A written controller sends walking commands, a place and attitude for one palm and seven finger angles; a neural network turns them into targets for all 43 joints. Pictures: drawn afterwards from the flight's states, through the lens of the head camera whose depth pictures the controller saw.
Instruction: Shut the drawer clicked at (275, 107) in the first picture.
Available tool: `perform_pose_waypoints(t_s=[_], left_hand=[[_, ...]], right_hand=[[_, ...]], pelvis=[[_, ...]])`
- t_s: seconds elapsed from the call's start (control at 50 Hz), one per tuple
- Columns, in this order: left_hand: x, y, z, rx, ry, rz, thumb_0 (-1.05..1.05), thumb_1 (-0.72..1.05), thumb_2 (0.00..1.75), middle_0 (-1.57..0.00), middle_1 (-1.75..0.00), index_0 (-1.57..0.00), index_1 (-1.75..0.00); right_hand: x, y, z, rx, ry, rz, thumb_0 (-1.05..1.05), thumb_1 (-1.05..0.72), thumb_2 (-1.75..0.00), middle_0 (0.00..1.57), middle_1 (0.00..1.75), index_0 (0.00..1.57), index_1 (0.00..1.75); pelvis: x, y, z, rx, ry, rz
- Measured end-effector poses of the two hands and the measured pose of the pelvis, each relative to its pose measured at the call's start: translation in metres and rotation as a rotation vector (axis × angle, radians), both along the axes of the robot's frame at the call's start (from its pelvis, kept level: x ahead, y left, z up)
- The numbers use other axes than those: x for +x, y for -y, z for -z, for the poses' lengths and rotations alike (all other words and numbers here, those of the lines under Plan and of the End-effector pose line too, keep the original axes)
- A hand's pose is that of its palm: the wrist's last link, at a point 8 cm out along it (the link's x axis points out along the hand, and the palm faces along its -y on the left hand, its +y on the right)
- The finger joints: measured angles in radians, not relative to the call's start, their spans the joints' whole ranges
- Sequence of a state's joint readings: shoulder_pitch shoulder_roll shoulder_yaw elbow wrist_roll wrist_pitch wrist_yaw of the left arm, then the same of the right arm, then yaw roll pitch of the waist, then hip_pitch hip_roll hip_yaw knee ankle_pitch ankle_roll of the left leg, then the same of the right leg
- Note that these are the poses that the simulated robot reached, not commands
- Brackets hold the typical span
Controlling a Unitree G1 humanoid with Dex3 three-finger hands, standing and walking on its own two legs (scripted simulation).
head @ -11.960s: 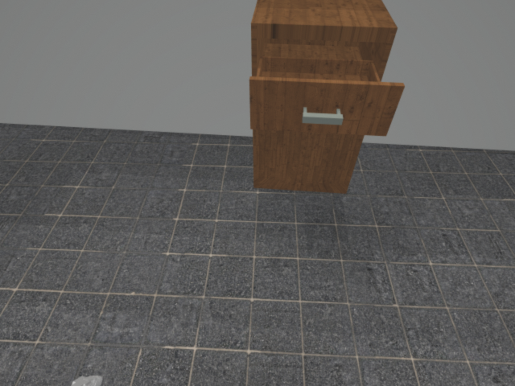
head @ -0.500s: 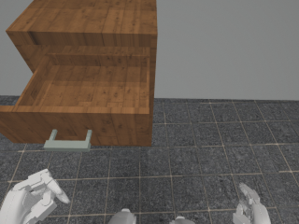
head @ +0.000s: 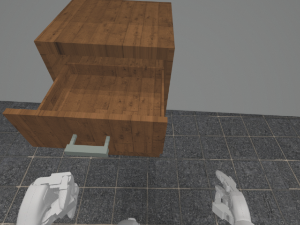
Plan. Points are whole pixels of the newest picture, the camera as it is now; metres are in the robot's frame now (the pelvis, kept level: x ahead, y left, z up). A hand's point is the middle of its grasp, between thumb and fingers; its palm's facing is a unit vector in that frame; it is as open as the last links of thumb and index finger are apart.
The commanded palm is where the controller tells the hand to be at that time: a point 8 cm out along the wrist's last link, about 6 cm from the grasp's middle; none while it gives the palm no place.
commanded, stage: raise the hand and make a fist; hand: left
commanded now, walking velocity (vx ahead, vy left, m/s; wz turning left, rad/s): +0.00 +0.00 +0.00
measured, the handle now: (89, 144) +0.34 +0.22 -0.01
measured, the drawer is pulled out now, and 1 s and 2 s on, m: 0.29 0.29 0.29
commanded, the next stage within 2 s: bring the fist close to the handle in 0.38 s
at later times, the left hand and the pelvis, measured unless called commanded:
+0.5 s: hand (78, 199) +0.16 +0.16 +0.09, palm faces +0.07 -0.99 -0.09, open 3.3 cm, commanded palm +0.11 +0.23 +0.09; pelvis +0.01 -0.02 +0.00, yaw +0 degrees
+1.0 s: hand (85, 187) +0.20 +0.18 +0.04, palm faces +0.06 -0.99 -0.08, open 3.3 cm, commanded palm +0.16 +0.23 +0.04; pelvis +0.00 -0.04 -0.01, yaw +0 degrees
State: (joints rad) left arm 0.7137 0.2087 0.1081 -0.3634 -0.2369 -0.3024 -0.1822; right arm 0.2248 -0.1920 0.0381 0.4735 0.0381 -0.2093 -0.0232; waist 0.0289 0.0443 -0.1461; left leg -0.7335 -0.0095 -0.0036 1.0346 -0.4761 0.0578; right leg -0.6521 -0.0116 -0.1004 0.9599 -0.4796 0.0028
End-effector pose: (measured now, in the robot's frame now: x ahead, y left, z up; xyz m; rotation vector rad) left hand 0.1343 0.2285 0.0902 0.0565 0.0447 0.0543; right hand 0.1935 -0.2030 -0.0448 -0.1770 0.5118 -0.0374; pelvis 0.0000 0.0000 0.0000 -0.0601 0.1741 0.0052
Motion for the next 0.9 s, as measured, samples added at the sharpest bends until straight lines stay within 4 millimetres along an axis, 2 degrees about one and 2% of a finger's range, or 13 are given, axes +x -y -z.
perform_pose_waypoints(t_s=[0.26, 0.54, 0.7, 0.9], left_hand=[[0.006, 0.004, -0.002, 0.016, -0.017, -0.003, 0.02, 0.90, 0.90, -1.40, -1.60, -1.40, -1.60], [-0.001, 0.012, -0.004, 0.037, -0.014, -0.024, 0.02, 0.90, 0.90, -1.40, -1.60, -1.40, -1.60], [0.005, 0.010, 0.014, 0.033, -0.022, -0.031, 0.02, 0.90, 0.90, -1.40, -1.60, -1.40, -1.60], [0.028, 0.004, 0.034, 0.026, -0.021, -0.013, 0.02, 0.90, 0.90, -1.40, -1.60, -1.40, -1.60]], right_hand=[[-0.018, 0.034, 0.006, -0.033, -0.053, 0.082, 0.02, -0.90, -0.90, 0.20, 0.30, 0.20, 0.30], [-0.006, 0.046, 0.008, -0.006, -0.031, 0.084, 0.02, -0.90, -0.90, 0.20, 0.30, 0.20, 0.30], [-0.004, 0.056, 0.015, -0.027, -0.044, 0.066, 0.02, -0.90, -0.90, 0.20, 0.30, 0.20, 0.30], [-0.020, 0.075, 0.031, -0.058, -0.110, 0.114, 0.02, -0.90, -0.90, 0.20, 0.30, 0.20, 0.30]], pelvis=[[0.005, 0.007, -0.002, 0.007, -0.006, 0.008], [0.006, 0.024, -0.002, 0.020, -0.006, 0.003], [0.002, 0.035, 0.003, 0.021, -0.023, -0.004], [0.001, 0.041, 0.010, 0.021, -0.051, 0.002]])
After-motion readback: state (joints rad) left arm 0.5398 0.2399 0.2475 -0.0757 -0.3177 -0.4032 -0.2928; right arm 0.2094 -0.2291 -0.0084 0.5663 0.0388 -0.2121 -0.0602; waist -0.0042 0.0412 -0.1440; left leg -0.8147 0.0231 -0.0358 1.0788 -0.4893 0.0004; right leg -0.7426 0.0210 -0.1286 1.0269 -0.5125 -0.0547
